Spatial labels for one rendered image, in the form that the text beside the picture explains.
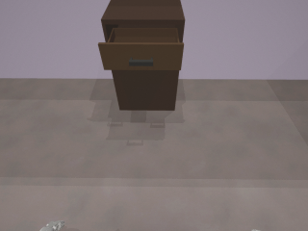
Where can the cabinet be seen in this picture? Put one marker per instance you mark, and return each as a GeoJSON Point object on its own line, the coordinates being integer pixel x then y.
{"type": "Point", "coordinates": [145, 90]}

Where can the handle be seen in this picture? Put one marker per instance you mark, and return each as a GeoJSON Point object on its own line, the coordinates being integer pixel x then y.
{"type": "Point", "coordinates": [140, 62]}

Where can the left robot hand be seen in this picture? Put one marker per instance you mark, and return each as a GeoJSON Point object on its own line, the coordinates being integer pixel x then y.
{"type": "Point", "coordinates": [53, 226]}

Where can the drawer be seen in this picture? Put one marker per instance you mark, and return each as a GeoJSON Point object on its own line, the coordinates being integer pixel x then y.
{"type": "Point", "coordinates": [160, 44]}

